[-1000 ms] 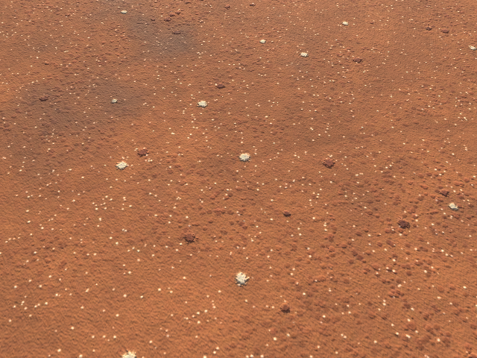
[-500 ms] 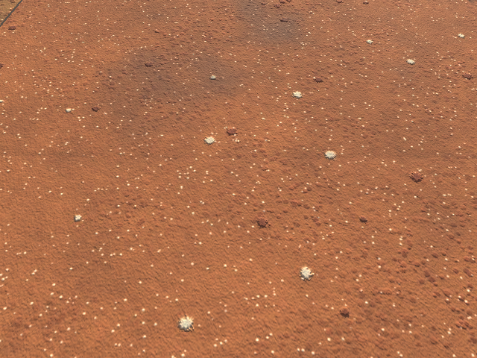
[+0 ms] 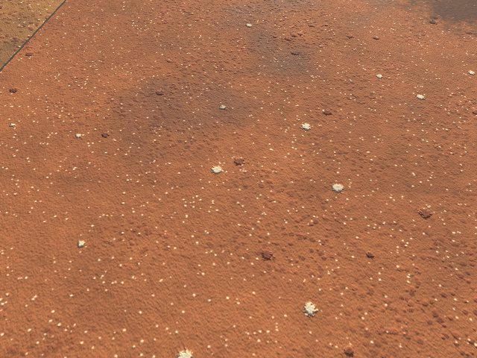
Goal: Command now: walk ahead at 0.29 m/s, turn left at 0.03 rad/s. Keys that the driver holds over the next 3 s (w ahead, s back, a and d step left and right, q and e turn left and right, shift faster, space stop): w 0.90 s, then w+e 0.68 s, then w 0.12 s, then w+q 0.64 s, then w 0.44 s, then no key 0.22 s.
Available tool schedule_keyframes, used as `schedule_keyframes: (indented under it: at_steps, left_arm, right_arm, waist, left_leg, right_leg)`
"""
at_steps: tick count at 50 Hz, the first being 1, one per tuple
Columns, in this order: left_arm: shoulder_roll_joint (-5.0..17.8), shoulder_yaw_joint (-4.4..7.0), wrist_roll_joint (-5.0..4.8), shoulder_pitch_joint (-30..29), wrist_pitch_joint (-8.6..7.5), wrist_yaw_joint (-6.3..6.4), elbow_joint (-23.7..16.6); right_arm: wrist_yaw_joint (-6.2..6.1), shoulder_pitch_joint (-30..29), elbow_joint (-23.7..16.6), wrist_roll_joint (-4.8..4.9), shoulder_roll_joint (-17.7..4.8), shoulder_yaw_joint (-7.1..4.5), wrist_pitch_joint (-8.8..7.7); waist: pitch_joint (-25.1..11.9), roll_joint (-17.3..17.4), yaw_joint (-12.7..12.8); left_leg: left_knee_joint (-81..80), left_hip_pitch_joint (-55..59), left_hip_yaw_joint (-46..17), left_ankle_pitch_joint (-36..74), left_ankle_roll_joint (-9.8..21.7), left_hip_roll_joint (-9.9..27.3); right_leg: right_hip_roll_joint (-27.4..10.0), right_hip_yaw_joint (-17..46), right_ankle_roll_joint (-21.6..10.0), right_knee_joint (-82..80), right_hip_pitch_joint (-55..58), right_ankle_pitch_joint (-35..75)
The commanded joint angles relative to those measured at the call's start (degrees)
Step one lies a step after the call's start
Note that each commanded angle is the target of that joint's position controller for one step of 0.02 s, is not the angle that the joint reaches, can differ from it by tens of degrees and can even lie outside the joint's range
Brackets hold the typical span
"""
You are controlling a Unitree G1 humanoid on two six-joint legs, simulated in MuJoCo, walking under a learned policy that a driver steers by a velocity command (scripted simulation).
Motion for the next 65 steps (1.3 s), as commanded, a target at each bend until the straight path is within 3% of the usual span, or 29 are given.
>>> schedule_keyframes:
  at_steps: [1, 2, 3, 4, 5, 7, 9, 14, 18, 22, 24, 25, 26, 27, 28, 29, 30, 31, 35, 42, 47, 50, 52, 53, 54, 55, 56, 58, 65]
  left_arm:
    - [8.03, 2.02, -0.49, -5.83, -0.77, -0.46, -4.42]
    - [4.71, 0.97, -0.22, -7.95, -1.25, -0.60, -5.84]
    - [3.92, 0.77, -0.25, -8.81, -2.39, -0.40, -8.23]
    - [7.08, 1.68, -0.97, -8.90, -3.28, -0.35, -8.50]
    - [7.95, 2.06, -1.69, -7.10, -3.79, -0.82, -7.69]
    - [7.01, 1.93, -0.88, -7.81, -4.32, -1.49, -6.77]
    - [6.27, 2.03, -0.27, -8.67, -4.16, -2.45, -6.59]
    - [2.86, 0.53, 0.30, -16.13, -3.93, -3.44, -9.11]
    - [3.67, 0.36, -0.36, -21.86, -4.42, -4.10, -10.96]
    - [6.49, 1.35, -0.35, -20.69, -4.79, -4.53, -11.40]
    - [9.51, 3.06, -0.14, -10.34, -4.42, -3.74, -8.77]
    - [11.58, 4.05, -0.08, -0.65, -4.06, -2.98, -6.24]
    - [16.94, 5.16, 1.43, 7.39, -3.76, -2.44, -5.04]
    - [15.36, 4.49, 1.09, 9.11, -3.89, -3.07, -3.83]
    - [10.95, 3.33, 0.36, 5.35, -3.91, -2.92, -3.91]
    - [9.68, 2.83, 0.05, 0.55, -3.82, -2.81, -4.29]
    - [8.80, 2.51, 0.63, -2.78, -3.88, -2.92, -4.51]
    - [7.64, 2.21, 1.47, -4.81, -4.19, -3.15, -4.68]
    - [7.29, 2.21, 1.08, -5.27, -5.68, -3.26, -2.69]
    - [10.54, 2.59, 0.21, 1.83, -4.64, -1.83, 0.89]
    - [11.12, 2.60, -0.25, 7.74, -2.80, -1.50, 4.03]
    - [12.68, 3.16, -0.31, 6.87, -1.74, -0.89, 4.27]
    - [11.61, 2.52, 0.33, 4.91, -1.57, -0.85, 3.44]
    - [7.34, 0.99, 1.95, 4.85, -1.86, -0.86, 1.30]
    - [1.95, -0.37, 0.04, 13.58, -2.99, -1.27, 1.15]
    - [9.39, 1.33, -1.46, 9.38, -3.36, -1.21, 2.11]
    - [11.36, 2.21, -2.10, 4.00, -3.44, -1.15, 0.53]
    - [9.39, 2.45, -0.84, 0.75, -2.84, -0.82, -0.05]
    - [4.97, 2.23, -0.36, -1.80, 0.07, -1.30, -2.77]
  right_arm:
    - [0.83, 3.79, -1.30, 0.03, -5.01, -1.74, -2.64]
    - [0.65, 9.27, -0.24, -0.27, -8.69, -2.85, -2.91]
    - [1.16, 14.62, 0.29, -0.38, -14.53, -4.36, -3.24]
    - [1.30, 14.55, -0.04, -0.92, -11.83, -3.32, -3.72]
    - [1.11, 11.69, -0.73, -0.98, -9.46, -2.50, -4.06]
    - [0.94, 8.72, -1.59, -0.99, -7.75, -1.83, -3.80]
    - [0.83, 8.28, -1.53, -1.21, -5.70, -0.86, -3.09]
    - [-0.29, 10.24, -0.25, -0.62, -8.08, -1.03, -2.04]
    - [-0.66, 12.41, 1.36, -0.29, -9.81, -1.28, -1.93]
    - [-0.75, 11.05, 2.35, 0.15, -10.84, -1.84, -1.51]
    - [-0.93, 9.64, 2.17, -0.34, -11.74, -2.14, -0.76]
    - [-1.16, 9.32, 1.59, -0.78, -10.93, -1.69, -0.50]
    - [-0.95, 14.65, -0.06, -1.61, -5.23, 0.00, -0.94]
    - [-0.50, 18.80, 1.23, -0.60, -1.99, 1.20, -2.06]
    - [-0.09, 11.67, 0.19, 1.24, -8.33, -0.46, -2.82]
    - [-0.01, 5.76, -1.63, 1.73, -9.93, -0.80, -3.29]
    - [-0.30, 3.01, -2.10, 0.79, -9.33, -0.70, -3.55]
    - [-0.40, 3.35, -1.87, 0.01, -8.70, -0.95, -3.26]
    - [-0.71, 4.96, -1.13, -0.47, -5.98, -0.58, -1.20]
    - [0.23, -10.66, -5.54, -0.83, -3.89, 0.56, -2.70]
    - [2.06, -18.96, -9.23, -0.24, -4.54, 0.68, -3.55]
    - [2.51, -15.65, -9.05, -0.38, -6.79, -0.11, -4.18]
    - [1.63, -1.07, -5.39, -0.77, -11.44, -2.36, -4.47]
    - [0.80, 9.77, -4.13, -1.67, -16.06, -3.49, -4.10]
    - [1.22, 10.15, -2.99, -1.95, -17.38, -3.69, -3.60]
    - [1.08, 8.52, -3.93, -1.51, -10.72, -2.21, -3.40]
    - [0.78, 4.90, -3.98, -1.19, -8.46, -1.46, -3.39]
    - [0.95, -1.15, -3.73, -1.46, -6.21, -0.83, -3.66]
    - [0.34, -3.53, -0.56, -1.91, -7.87, -2.02, -4.86]
  waist:
    - [4.40, -5.32, -3.99]
    - [2.82, 2.30, -5.96]
    - [0.79, 16.66, -7.08]
    - [1.15, 14.25, -6.56]
    - [3.10, 9.62, -4.43]
    - [3.54, 4.31, -3.42]
    - [3.23, 5.56, -2.82]
    - [4.84, 5.11, -4.52]
    - [7.08, 6.48, -5.68]
    - [5.58, 7.02, -2.31]
    - [-2.30, 8.02, 3.69]
    - [-8.58, 7.20, 8.08]
    - [-18.63, -5.03, 7.10]
    - [-25.46, -14.81, 5.40]
    - [-15.34, -9.30, 6.10]
    - [-6.74, -5.05, 4.83]
    - [-2.81, -0.59, 2.96]
    - [-1.12, -1.17, 0.71]
    - [0.45, -2.80, -2.09]
    - [3.98, -0.57, 3.26]
    - [5.59, -0.59, 5.55]
    - [3.12, -2.66, 2.31]
    - [-7.21, -2.39, -5.46]
    - [-17.80, 5.18, -8.88]
    - [-24.88, 20.79, -4.10]
    - [-19.07, 12.51, -6.57]
    - [-10.59, 9.38, -6.21]
    - [-2.95, 5.23, -2.83]
    - [2.65, 4.82, 0.26]
  left_leg:
    - [-7.07, 11.33, 0.67, 6.48, 1.51, -0.15]
    - [-12.89, 17.28, -11.48, 0.23, 4.49, 6.38]
    - [-21.73, 24.40, -34.16, -5.06, 12.06, 17.78]
    - [-24.26, 25.63, -42.55, -4.06, 15.98, 22.11]
    - [-22.87, 25.78, -37.08, -1.99, 15.00, 21.39]
    - [-23.77, 25.06, -27.08, 3.00, 11.57, 17.70]
    - [-25.37, 22.23, -19.23, 13.64, 9.43, 14.28]
    - [-27.53, 17.17, -8.94, 25.05, 9.01, 11.22]
    - [-29.08, 13.58, -7.07, 22.24, 8.72, 12.18]
    - [-23.71, 20.26, -6.16, 35.67, 6.55, 14.97]
    - [-10.39, 20.65, -3.76, 55.17, 4.74, 13.04]
    - [1.98, 13.16, -2.47, 52.83, 2.95, 10.73]
    - [24.96, -7.07, -0.56, 27.29, -0.19, 3.80]
    - [37.18, -18.18, -7.84, -11.58, -1.27, -3.32]
    - [41.79, -24.68, -8.95, -9.14, -0.69, 0.50]
    - [39.78, -25.80, -6.16, -3.01, -0.06, 3.57]
    - [36.87, -23.45, -4.99, 1.77, -0.09, 6.02]
    - [34.19, -20.20, -5.17, 4.98, -0.17, 7.94]
    - [28.64, -17.12, -4.38, 9.66, -1.96, 10.04]
    - [3.06, -19.37, -1.12, 29.56, -3.27, 7.85]
    - [-5.06, -21.91, -1.52, 25.54, -1.80, 5.76]
    - [-8.07, -15.01, -1.22, 18.56, -0.14, 3.61]
    - [-8.52, 8.91, -0.65, 20.36, 3.24, 3.72]
    - [-5.68, 27.48, -13.51, 21.95, 6.74, 16.16]
    - [-12.82, 42.33, -38.46, 9.23, 14.55, 26.78]
    - [-16.23, 37.80, -36.83, 2.80, 12.04, 24.62]
    - [-17.39, 30.18, -27.04, 5.06, 9.62, 22.79]
    - [-21.34, 16.93, -16.06, 14.50, 8.14, 18.30]
    - [-28.34, 9.29, 0.95, 25.74, 8.72, 16.02]
  right_leg:
    - [-9.43, 11.55, -7.54, -11.21, -13.20, -6.98]
    - [-3.77, 4.43, -3.88, 1.43, -19.01, -1.12]
    - [2.92, -1.94, -0.17, 20.20, -29.15, -3.20]
    - [2.17, 3.81, -0.26, 31.32, -36.04, -11.33]
    - [-0.64, 5.52, -1.57, 36.20, -39.39, -7.93]
    - [-4.16, 4.17, -3.07, 34.94, -41.23, 1.51]
    - [-5.61, 2.34, -2.28, 31.06, -37.73, 7.10]
    - [-4.35, -1.84, 1.62, 14.30, -33.76, 17.32]
    - [-2.17, -2.85, 1.48, 3.67, -26.49, 24.64]
    - [-1.03, -2.00, -2.28, -0.25, -23.02, 21.09]
    - [2.33, -4.73, -5.11, -0.55, -8.76, 18.80]
    - [0.11, -2.65, -7.03, 0.79, 6.33, 19.54]
    - [-15.22, 19.21, -14.08, 1.24, 29.28, 13.33]
    - [-22.49, 43.29, -18.36, -10.64, 35.14, -1.30]
    - [-20.17, 39.50, -15.22, -14.33, 27.82, -8.15]
    - [-18.47, 30.60, -13.28, -15.62, 17.77, -4.70]
    - [-16.31, 24.65, -12.51, -16.99, 9.14, 2.34]
    - [-13.94, 19.92, -12.05, -18.51, 3.34, 8.03]
    - [-11.34, 11.38, -13.51, -23.58, -4.56, 15.20]
    - [-8.80, 3.45, -10.90, -24.49, -0.68, 21.52]
    - [-12.82, 6.19, -10.72, -19.57, 9.61, 24.21]
    - [-13.99, 8.64, -9.24, -13.67, 12.77, 32.76]
    - [-8.97, 5.57, -6.40, 3.25, 5.74, 41.18]
    - [-3.80, 2.76, -4.03, 22.26, -6.85, 22.61]
    - [3.82, 3.93, -1.34, 38.37, -26.81, -12.30]
    - [0.46, 8.35, -1.24, 43.52, -32.12, -10.99]
    - [-1.88, 6.85, -1.26, 43.47, -34.30, -5.37]
    - [-5.65, 5.66, -0.29, 38.81, -30.55, 2.34]
    - [-8.03, 5.06, 1.76, 27.77, -30.45, 14.53]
